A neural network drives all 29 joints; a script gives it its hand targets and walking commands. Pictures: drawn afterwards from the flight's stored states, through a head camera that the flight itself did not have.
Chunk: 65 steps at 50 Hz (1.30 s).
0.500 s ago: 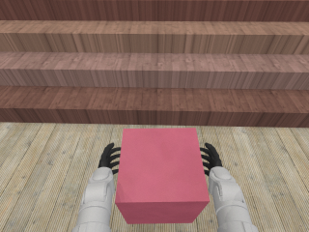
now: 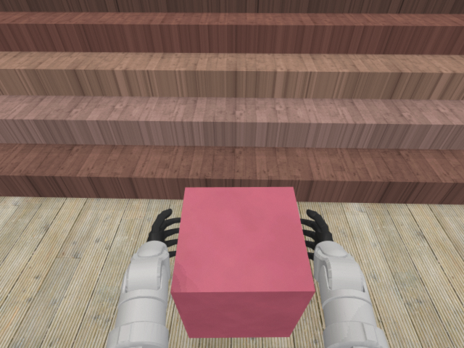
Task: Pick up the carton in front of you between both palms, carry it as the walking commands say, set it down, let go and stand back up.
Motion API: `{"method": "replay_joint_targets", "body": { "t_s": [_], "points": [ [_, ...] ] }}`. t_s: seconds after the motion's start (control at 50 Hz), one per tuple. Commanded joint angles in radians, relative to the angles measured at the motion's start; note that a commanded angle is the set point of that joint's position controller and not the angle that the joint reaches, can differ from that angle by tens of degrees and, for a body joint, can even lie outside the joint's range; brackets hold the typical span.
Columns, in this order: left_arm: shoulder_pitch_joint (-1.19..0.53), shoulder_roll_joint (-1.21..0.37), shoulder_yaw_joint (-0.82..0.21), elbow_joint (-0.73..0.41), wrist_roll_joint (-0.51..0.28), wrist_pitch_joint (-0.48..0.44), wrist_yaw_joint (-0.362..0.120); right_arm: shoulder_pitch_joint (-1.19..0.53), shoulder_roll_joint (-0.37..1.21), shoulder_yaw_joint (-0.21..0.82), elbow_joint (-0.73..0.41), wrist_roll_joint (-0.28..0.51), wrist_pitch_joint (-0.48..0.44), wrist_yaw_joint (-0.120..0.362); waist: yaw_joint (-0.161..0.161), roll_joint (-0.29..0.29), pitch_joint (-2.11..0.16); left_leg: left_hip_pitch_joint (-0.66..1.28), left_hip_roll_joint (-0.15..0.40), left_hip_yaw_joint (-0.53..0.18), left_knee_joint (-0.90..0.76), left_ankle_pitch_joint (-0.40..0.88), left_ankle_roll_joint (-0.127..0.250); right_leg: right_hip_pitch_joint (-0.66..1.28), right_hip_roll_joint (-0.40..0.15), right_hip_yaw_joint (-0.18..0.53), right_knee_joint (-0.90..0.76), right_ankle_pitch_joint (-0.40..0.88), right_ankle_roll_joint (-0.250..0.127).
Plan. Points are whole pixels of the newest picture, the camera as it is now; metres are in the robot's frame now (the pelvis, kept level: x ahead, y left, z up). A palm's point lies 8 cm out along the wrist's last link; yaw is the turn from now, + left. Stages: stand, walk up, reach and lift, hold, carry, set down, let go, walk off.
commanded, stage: reach and lift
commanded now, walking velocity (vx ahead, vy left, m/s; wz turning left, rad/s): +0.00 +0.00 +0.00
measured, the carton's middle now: (239, 265) +0.31 +0.00 -0.05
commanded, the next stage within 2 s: hold in 0.66 s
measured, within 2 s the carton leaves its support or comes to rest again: neither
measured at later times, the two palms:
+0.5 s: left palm (157, 242) +0.31 +0.15 +0.04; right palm (323, 242) +0.31 -0.15 +0.04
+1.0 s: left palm (154, 241) +0.30 +0.15 +0.06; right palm (327, 242) +0.29 -0.15 +0.05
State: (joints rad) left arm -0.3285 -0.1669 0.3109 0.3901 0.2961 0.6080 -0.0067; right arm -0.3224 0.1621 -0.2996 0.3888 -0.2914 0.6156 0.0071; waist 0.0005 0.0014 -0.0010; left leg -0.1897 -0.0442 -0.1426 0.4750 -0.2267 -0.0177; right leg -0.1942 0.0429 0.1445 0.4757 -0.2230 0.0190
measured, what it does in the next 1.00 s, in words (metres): stands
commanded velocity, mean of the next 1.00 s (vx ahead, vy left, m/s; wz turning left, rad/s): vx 0.00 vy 0.00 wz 0.00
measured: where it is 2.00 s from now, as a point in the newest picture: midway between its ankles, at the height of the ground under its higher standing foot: outside the picture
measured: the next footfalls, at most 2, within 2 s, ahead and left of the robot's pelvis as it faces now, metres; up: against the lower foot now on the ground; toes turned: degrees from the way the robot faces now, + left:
none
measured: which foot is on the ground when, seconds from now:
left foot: down 0.00-1.00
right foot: down 0.00-1.00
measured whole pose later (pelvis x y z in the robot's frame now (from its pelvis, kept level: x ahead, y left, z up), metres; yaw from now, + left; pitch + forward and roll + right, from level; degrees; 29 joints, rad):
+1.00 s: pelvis +0.01 +0.00 +0.01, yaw +0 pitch -7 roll +0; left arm -0.27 -0.15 0.24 0.25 0.28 0.76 -0.01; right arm -0.27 0.15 -0.23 0.24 -0.27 0.77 0.01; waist 0.00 0.00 0.01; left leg -0.05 -0.03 -0.14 0.37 -0.19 -0.01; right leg -0.05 0.03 0.14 0.37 -0.19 0.01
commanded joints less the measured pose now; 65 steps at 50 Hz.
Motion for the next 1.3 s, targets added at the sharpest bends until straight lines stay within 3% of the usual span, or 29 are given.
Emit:
{"method": "replay_joint_targets", "body": {
  "t_s": [0.0, 0.34, 0.62, 0.72, 0.88, 1.04, 1.28],
  "points": [
    [-0.533, -0.972, -0.571, 0.028, -0.232, -0.015, -0.252, -0.559, 0.965, 0.571, 0.004, 0.235, -0.027, 0.249, -0.001, -0.001, -0.264, 0.064, -0.047, 0.083, -0.096, 0.055, 0.008, 0.08, 0.052, -0.086, -0.091, 0.049, -0.007],
    [-0.4, -0.932, -0.613, -0.091, -0.26, 0.023, -0.242, -0.419, 0.941, 0.611, -0.114, 0.262, 0.016, 0.233, 0.0, -0.002, -0.275, 0.142, -0.058, 0.076, -0.127, 0.247, -0.001, 0.163, 0.059, -0.077, -0.126, 0.25, 0.007],
    [-0.381, -0.927, -0.63, -0.143, -0.275, 0.057, -0.239, -0.402, 0.926, 0.626, -0.165, 0.276, 0.048, 0.232, 0.0, 0.001, -0.246, 0.157, -0.059, 0.072, -0.143, 0.252, -0.005, 0.176, 0.062, -0.075, -0.141, 0.246, 0.007],
    [-0.389, -0.933, -0.697, -0.23, -0.317, 0.084, -0.232, -0.411, 0.93, 0.693, -0.253, 0.316, 0.075, 0.227, -0.002, 0.001, -0.294, 0.199, -0.058, 0.066, -0.148, 0.31, -0.008, 0.214, 0.062, -0.071, -0.147, 0.3, 0.009],
    [-0.401, -0.89, -0.618, -0.168, -0.272, 0.131, -0.232, -0.424, 0.882, 0.616, -0.191, 0.274, 0.12, 0.23, 0.0, 0.002, -0.15, 0.149, -0.052, 0.081, -0.18, 0.128, -0.005, 0.162, 0.056, -0.081, -0.177, 0.12, -0.001],
    [-0.478, -0.916, -0.627, -0.16, -0.279, 0.119, -0.241, -0.503, 0.912, 0.627, -0.184, 0.282, 0.107, 0.239, 0.001, 0.001, -0.201, 0.153, -0.05, 0.081, -0.164, 0.106, 0.0, 0.165, 0.054, -0.084, -0.16, 0.101, -0.003],
    [-0.471, -0.908, -0.616, -0.147, -0.271, 0.119, -0.242, -0.492, 0.912, 0.618, -0.171, 0.275, 0.109, 0.234, 0.0, -0.003, -0.203, 0.159, -0.051, 0.084, -0.163, 0.13, 0.0, 0.178, 0.052, -0.083, -0.163, 0.13, 0.0]
  ]
}}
